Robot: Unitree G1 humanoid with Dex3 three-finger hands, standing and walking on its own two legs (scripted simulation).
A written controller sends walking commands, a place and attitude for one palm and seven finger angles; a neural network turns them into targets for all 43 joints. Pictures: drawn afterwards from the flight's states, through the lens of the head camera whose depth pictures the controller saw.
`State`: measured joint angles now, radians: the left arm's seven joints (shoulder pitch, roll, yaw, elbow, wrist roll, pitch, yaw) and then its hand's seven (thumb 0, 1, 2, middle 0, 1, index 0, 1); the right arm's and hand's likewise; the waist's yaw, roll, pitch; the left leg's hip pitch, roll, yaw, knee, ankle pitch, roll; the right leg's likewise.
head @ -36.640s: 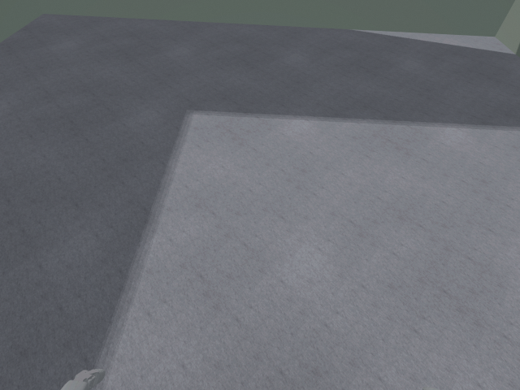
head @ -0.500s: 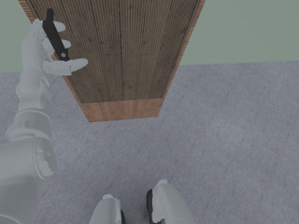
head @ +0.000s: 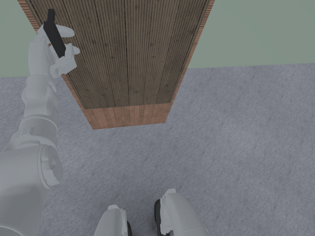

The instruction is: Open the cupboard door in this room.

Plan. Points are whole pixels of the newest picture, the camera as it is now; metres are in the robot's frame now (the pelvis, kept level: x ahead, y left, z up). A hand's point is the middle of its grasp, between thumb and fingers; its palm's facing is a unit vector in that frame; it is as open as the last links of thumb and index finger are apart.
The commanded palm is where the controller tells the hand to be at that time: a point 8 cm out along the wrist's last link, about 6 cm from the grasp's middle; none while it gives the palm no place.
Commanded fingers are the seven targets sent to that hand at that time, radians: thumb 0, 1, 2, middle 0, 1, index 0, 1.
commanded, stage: pull the door open along its arc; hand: left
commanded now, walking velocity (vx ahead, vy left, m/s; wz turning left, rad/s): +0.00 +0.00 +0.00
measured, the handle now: (60, 41) +0.58 +0.17 +0.06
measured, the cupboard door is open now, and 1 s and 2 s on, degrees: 0 43 39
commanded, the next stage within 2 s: open thumb and fingers to let go in 0.92 s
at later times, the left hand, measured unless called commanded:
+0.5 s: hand (86, 95) +0.43 +0.11 +0.06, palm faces +0.20 -0.97 +0.11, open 5.6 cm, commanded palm +0.37 +0.15 +0.05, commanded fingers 0.00 0.90 0.90 -0.40 -1.35 -0.40 -1.35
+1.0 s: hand (140, 147) +0.31 +0.01 +0.06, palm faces +0.27 -0.96 -0.04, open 5.6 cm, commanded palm +0.27 +0.05 +0.05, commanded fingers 0.00 0.90 0.90 -0.40 -1.35 -0.40 -1.35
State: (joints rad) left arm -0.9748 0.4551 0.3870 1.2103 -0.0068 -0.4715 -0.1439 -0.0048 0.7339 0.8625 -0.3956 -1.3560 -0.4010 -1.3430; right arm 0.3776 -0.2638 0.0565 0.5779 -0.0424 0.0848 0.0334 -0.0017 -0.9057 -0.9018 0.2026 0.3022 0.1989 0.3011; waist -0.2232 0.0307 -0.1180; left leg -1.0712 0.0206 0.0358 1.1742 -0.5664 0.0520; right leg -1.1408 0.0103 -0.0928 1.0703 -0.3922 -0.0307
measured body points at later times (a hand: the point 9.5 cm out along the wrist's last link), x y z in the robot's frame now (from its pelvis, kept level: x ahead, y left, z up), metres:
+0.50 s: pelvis +0.02 +0.00 +0.02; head +0.13 +0.01 +0.46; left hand +0.42 +0.16 +0.05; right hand +0.09 -0.25 -0.09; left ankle -0.02 +0.08 -0.64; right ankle +0.05 -0.11 -0.64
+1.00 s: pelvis +0.02 -0.05 +0.03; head +0.08 -0.06 +0.47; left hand +0.29 +0.06 +0.06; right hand +0.22 -0.22 -0.07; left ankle -0.02 +0.08 -0.64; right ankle +0.05 -0.11 -0.64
